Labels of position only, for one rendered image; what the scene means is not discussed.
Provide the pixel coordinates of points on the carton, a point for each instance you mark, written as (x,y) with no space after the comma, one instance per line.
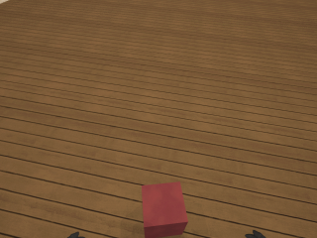
(164,211)

